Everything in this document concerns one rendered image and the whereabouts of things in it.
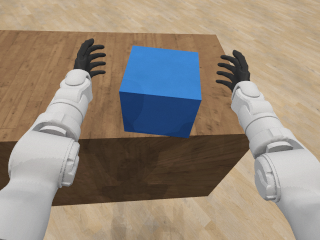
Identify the pedestal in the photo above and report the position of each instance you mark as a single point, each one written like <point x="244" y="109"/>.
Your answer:
<point x="116" y="165"/>

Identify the right robot hand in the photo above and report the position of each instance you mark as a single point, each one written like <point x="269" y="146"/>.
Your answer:
<point x="240" y="70"/>

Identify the left robot hand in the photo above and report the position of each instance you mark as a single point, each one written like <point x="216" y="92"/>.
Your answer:
<point x="84" y="58"/>

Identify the left robot forearm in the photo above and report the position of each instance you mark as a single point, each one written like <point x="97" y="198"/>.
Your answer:
<point x="66" y="112"/>

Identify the right robot forearm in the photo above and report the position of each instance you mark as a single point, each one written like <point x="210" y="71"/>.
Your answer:
<point x="264" y="130"/>

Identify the robot right upper arm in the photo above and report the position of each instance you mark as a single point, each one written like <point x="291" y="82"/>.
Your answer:
<point x="291" y="179"/>

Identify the carton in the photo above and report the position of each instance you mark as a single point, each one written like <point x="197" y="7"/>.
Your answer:
<point x="160" y="93"/>

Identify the robot left upper arm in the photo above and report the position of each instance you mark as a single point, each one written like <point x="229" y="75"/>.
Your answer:
<point x="43" y="163"/>

